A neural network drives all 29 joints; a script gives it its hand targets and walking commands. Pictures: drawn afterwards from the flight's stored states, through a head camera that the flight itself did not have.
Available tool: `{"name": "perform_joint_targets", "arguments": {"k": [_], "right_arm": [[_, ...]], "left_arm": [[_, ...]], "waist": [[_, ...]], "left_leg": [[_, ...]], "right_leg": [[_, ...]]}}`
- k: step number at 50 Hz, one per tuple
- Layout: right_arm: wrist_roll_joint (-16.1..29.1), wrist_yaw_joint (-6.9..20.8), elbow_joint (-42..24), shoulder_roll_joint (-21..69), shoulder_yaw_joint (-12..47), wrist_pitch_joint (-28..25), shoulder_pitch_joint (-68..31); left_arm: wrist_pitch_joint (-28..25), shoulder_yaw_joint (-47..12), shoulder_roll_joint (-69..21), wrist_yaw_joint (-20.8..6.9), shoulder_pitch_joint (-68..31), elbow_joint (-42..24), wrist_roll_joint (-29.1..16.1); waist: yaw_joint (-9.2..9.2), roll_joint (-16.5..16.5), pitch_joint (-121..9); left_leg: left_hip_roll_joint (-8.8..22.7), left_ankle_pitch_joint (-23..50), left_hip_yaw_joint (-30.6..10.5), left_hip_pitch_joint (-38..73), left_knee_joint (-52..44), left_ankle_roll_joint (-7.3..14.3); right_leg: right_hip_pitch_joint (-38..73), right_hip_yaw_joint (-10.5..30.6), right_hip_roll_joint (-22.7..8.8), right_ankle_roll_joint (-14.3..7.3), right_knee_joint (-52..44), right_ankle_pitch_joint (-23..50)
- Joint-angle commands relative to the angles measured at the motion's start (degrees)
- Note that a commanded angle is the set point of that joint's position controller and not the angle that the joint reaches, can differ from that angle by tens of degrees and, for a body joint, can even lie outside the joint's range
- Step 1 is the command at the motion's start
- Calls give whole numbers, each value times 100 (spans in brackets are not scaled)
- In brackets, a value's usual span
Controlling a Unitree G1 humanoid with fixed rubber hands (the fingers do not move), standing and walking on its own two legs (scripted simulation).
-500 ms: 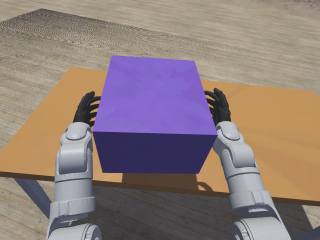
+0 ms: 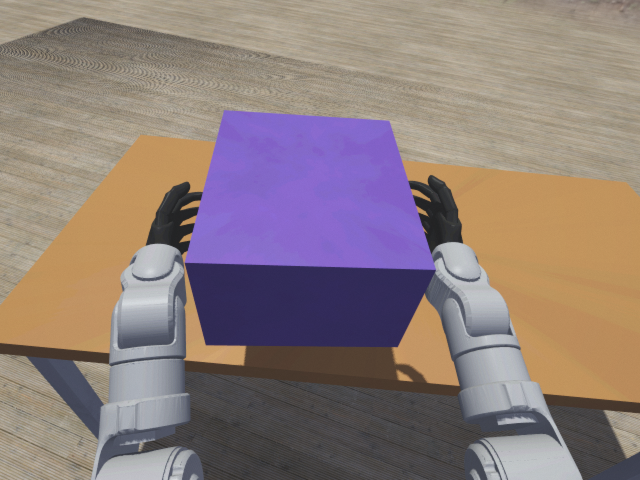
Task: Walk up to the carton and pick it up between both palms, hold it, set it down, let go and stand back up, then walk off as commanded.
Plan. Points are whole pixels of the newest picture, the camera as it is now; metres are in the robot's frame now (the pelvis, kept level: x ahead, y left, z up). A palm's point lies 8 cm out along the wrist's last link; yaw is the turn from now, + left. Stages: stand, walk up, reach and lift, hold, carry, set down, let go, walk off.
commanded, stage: hold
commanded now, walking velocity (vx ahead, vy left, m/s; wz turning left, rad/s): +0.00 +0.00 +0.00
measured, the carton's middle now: (306, 222) +0.41 +0.00 +0.14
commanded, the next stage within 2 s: set down in 1.10 s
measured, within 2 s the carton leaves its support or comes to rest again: neither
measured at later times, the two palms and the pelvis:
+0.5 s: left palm (166, 248) +0.35 +0.17 +0.15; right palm (440, 242) +0.35 -0.16 +0.16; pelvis +0.00 +0.00 +0.00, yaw +0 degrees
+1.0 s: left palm (166, 250) +0.35 +0.17 +0.15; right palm (440, 243) +0.35 -0.16 +0.16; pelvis +0.00 +0.00 +0.00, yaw +0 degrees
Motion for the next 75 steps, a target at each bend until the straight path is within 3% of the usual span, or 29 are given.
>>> {"name": "perform_joint_targets", "arguments": {"k": [1,13,19,26,55,56,59,64,68,71,75], "right_arm": [[475,836,-1724,2580,2244,-479,-4232],[495,828,-1851,2609,2285,-502,-4184],[440,863,-1687,2560,2163,-487,-4241],[471,858,-1762,2615,2263,-513,-4244],[463,850,-1729,2604,2236,-517,-4226],[380,836,-2062,2472,2230,-516,-3854],[284,851,-2074,2414,2138,-622,-3991],[-247,1042,-1765,2490,1742,-1045,-4294],[-786,1181,-1167,2555,1376,-1626,-4095],[-1138,1262,-654,2497,1024,-1970,-3970],[-1357,1265,-307,2609,1022,-2366,-3826]], "left_arm": [[-572,-2714,-2428,-887,-4123,-1194,-888],[-608,-2873,-2472,-870,-4218,-1457,-973],[-588,-2734,-2446,-885,-4254,-1236,-901],[-613,-2806,-2472,-854,-4252,-1321,-952],[-614,-2748,-2424,-875,-4239,-1267,-913],[-578,-2841,-2456,-910,-3682,-1424,-864],[-659,-2817,-2440,-932,-3858,-1473,-869],[-980,-2435,-2359,-1027,-4204,-953,-623],[-1352,-2071,-2390,-1056,-3777,-136,-279],[-1576,-1819,-2376,-1100,-3587,475,-79],[-1925,-1884,-2447,-1041,-3569,661,-95]], "waist": [[-30,386,-2429],[-71,468,-2631],[-42,443,-2410],[-30,476,-2620],[-26,439,-2529],[43,463,-2830],[0,515,-2650],[137,476,-2178],[297,443,-1926],[319,332,-1572],[357,228,-1784]], "left_leg": [[-489,1574,434,1152,69,-62],[-474,1765,408,1287,124,-113],[-467,1419,426,1130,37,-72],[-471,1712,419,1281,115,-103],[-480,1514,445,1207,68,-70],[-449,1686,644,1339,68,-52],[-444,1803,627,1254,74,-113],[-414,944,724,853,-170,-61],[-350,780,819,774,-265,-77],[-312,385,903,575,-418,0],[-327,883,963,697,-360,2]], "right_leg": [[229,-307,442,98,-97,1127],[222,-322,463,84,-72,1243],[142,-323,441,64,-108,916],[184,-323,458,77,-91,1149],[164,-321,443,86,-100,1039],[504,-368,492,141,-39,1336],[422,-409,512,120,-14,1380],[307,-441,421,78,-95,627],[292,-532,376,65,-156,339],[267,-589,326,84,-209,1],[402,-664,329,140,-164,437]]}}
